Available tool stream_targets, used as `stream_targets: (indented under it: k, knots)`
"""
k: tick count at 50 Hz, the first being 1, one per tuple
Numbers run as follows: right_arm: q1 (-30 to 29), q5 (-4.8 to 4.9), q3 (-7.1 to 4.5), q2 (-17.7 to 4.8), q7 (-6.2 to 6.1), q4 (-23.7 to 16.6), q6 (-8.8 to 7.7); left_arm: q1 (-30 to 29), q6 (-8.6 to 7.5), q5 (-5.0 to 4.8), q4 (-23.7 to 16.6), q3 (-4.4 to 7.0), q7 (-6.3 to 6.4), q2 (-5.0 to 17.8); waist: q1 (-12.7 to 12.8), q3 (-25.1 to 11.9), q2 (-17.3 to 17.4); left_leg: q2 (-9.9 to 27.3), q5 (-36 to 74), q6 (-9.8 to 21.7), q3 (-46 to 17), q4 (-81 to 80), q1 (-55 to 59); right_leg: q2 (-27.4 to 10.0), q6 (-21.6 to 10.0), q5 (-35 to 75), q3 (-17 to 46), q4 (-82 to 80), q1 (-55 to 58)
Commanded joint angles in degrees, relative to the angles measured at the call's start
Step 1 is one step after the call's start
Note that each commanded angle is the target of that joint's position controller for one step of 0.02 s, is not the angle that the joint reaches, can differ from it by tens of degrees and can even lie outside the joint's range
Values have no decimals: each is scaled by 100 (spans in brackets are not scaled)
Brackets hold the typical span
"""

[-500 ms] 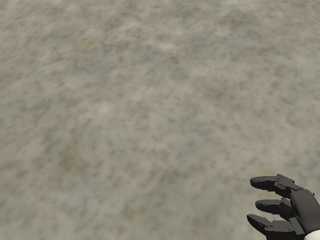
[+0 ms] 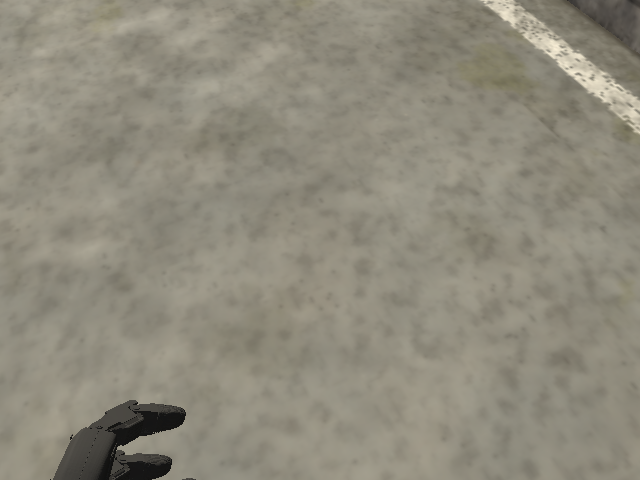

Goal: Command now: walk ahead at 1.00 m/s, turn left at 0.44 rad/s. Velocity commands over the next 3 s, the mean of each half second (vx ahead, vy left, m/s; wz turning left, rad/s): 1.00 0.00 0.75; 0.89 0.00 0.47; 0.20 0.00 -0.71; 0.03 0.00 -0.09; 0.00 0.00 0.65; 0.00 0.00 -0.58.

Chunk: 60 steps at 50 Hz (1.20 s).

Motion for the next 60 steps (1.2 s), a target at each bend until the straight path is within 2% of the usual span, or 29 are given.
stream_targets:
  k: [1,4,8,12,14,17,18,19,20,21,22,24,26,30,33,37,39,40,41,42,43,44,45,46,47,48,54,58,60]
  knots:
    - [-922,53,-212,-878,-15,-909,-89,1991,-18,-89,422,502,165,1089,1190,-846,-232,186,823,284,-392,2394,-4010,-2145,-527,-1529,3269,-2327,3949]
    - [-707,-87,-181,-484,118,-682,173,1760,-183,-178,663,416,147,600,583,-119,-296,525,975,113,-388,1911,-3305,-1659,-342,-229,1673,-2856,2413]
    - [-1775,-138,-181,-266,257,-1099,369,1905,-375,-325,992,372,114,322,474,441,-249,630,1607,71,-128,1359,-3989,-1310,-63,1283,146,-3317,2318]
    - [-2627,-85,-74,-256,415,-1478,321,1855,-425,-294,1106,388,176,488,404,653,-118,329,2791,316,555,-428,-3415,-934,167,2705,-1068,-3542,2259]
    - [-2767,-93,-51,-286,468,-1563,315,2009,-449,-328,1115,424,237,828,364,577,-141,-30,3055,515,990,-1099,-2774,-1083,330,4900,-1322,-3202,2577]
    - [-1562,-97,-218,-829,378,-1214,327,1940,-186,-239,1027,575,399,1357,-354,-277,-490,-712,2228,777,1249,-1267,-1352,-1320,415,7500,-1241,-1283,3338]
    - [-390,-109,-362,-1110,320,-894,332,1656,-62,-189,915,623,425,1493,-936,-806,-491,-826,1867,957,1022,-1267,-164,-1428,332,7606,-1103,243,3014]
    - [565,-87,-538,-1373,191,-580,337,1503,14,-162,859,635,362,1483,-1269,-1169,-151,-835,1465,1144,541,-1680,1102,-1178,282,5965,-1038,2277,2242]
    - [44,60,-674,-1658,66,-578,410,1276,-36,-137,744,469,217,751,-768,-440,1327,-310,1483,1345,-552,-2050,1344,65,430,-305,-909,4635,483]
    - [-439,-156,-793,-2386,71,-880,474,1979,-167,-261,16,342,196,546,142,-1500,2035,933,1359,2668,-3836,-2879,2923,472,697,-1702,245,6149,-1623]
    - [-562,-126,-807,-2138,18,-1093,475,1575,-329,-180,-51,280,218,762,-121,-1658,745,1257,-54,2663,-4917,-4011,2831,143,570,-1280,949,5846,-2113]
    - [-833,-112,-638,-1449,-64,-901,368,1138,-381,-136,-52,258,210,813,412,-220,-479,914,93,2013,-4089,-4363,783,-399,549,-807,971,4408,-1646]
    - [-1100,-71,-528,-1238,-96,-942,183,1231,-110,41,-3,199,208,716,806,143,-558,415,1047,1826,-3125,-4374,-630,-631,722,-886,940,3711,-867]
    - [-1104,-25,-534,-1288,-39,-1027,-19,259,82,-21,-480,68,101,448,676,485,-240,-256,1725,1630,-2209,-4712,-1933,-755,948,-2,492,1599,-212]
    - [-853,40,-581,-1280,30,-974,-43,-245,42,-185,-635,-9,35,273,264,297,112,-432,2756,1208,-1878,-4635,-1512,-492,792,1730,262,-1,325]
    - [-514,20,-569,-1261,-12,-783,-88,-379,-32,-175,-658,87,57,491,52,53,304,-7,4376,907,-1890,-4225,-62,-241,446,1975,219,-1008,632]
    - [-584,-73,-612,-1573,-63,-746,-84,575,-68,-184,-380,287,144,885,532,-571,460,141,6184,687,-1834,-3005,637,131,250,957,164,-1020,1449]
    - [-826,-143,-624,-1684,-57,-759,-71,1571,-80,-239,-115,401,220,1069,1146,-1031,473,35,6299,579,-1655,-1832,443,111,158,589,114,-1087,2417]
    - [-1133,-206,-548,-1409,-59,-857,-99,2813,-79,-187,173,533,338,1340,1783,-1530,372,-157,5343,511,-1452,-183,-580,-456,35,-301,641,-761,3840]
    - [-380,20,-328,-467,-45,-1074,-128,3166,-117,73,283,677,338,1931,1225,-2206,-1400,-1048,1261,187,-880,2095,-2330,-2156,-700,-1449,3682,-1353,5215]
    - [-237,-34,-252,-629,-51,-996,-146,2950,-77,-73,392,693,213,1719,1108,-2128,-1648,-1279,-327,164,-896,2682,-3319,-2377,-1134,-975,5665,-2299,5202]
    - [-881,-111,-265,-793,-85,-1034,-117,2319,-92,-154,321,617,160,1216,968,-1055,-754,-820,111,159,-937,2710,-3717,-2147,-1180,-150,4693,-2205,4405]
    - [-1430,-190,-239,-861,-62,-1133,-111,2060,-111,-219,367,543,113,864,945,-609,-23,-631,344,77,-780,2431,-3583,-1896,-1155,1438,3716,-2059,3651]
    - [-1779,-264,-228,-830,-34,-1257,-92,2112,-124,-249,494,471,85,683,865,-413,176,-472,283,6,-610,2085,-3446,-1614,-1041,2844,3033,-2016,3192]
    - [-1867,-351,-197,-737,4,-1413,-48,2290,-150,-328,688,409,87,548,741,-299,-19,-365,201,-110,-521,1701,-3408,-1406,-980,3817,2677,-2044,2943]
    - [-2073,16,-197,-712,10,-1588,-169,1947,-293,-554,535,408,54,490,657,-286,-377,-186,162,-170,-602,1470,-3413,-1175,-960,3962,2457,-2239,2911]
    - [-3033,-72,-33,-551,37,-1985,-215,1905,-79,-590,530,786,304,1490,592,-442,-317,-818,2275,-558,-135,-2155,-1478,-449,-524,3561,1733,-2381,1193]
    - [-3155,-56,-207,-869,-47,-2108,-122,2040,96,-646,469,799,420,1180,494,-480,-460,-705,3074,-407,-672,-3049,-774,-281,7,2283,2277,-1611,1298]
    - [-2323,-187,-301,-1014,-121,-1911,-129,1802,180,-605,214,747,420,870,118,-1068,-216,-104,3967,-129,-865,-3302,409,192,372,1639,2124,-45,1063]
Next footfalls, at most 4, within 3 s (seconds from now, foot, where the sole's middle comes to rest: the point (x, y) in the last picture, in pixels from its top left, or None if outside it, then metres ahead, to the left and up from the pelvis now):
0.38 left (244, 441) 0.54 0.13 -0.75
0.82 right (215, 268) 0.99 0.18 -0.75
1.20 left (89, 240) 1.11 0.51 -0.75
1.60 right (199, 221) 1.14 0.23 -0.75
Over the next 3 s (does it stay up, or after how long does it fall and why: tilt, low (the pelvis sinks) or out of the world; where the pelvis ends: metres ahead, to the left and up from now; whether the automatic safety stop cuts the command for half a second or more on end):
stays up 1.09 0.39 0.03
